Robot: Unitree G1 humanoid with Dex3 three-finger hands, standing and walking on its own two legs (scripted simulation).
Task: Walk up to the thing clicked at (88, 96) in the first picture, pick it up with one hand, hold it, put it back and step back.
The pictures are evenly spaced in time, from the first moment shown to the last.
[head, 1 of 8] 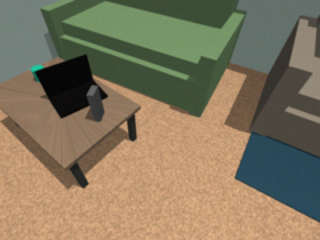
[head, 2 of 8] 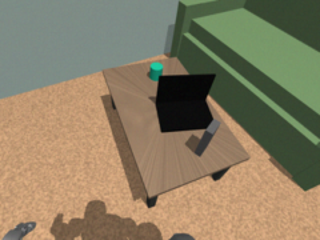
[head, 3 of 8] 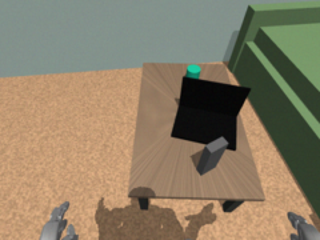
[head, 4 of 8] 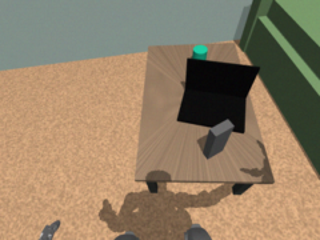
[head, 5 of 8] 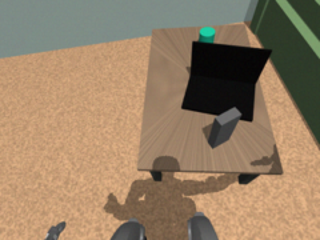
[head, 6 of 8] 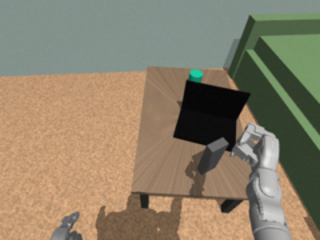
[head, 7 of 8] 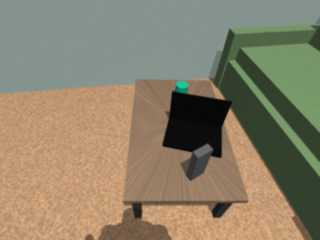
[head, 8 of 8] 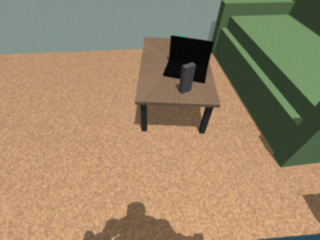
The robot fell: no
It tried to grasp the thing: no
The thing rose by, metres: 0.00
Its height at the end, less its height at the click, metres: +0.00
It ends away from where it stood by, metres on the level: 0.00
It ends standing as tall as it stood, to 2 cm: yes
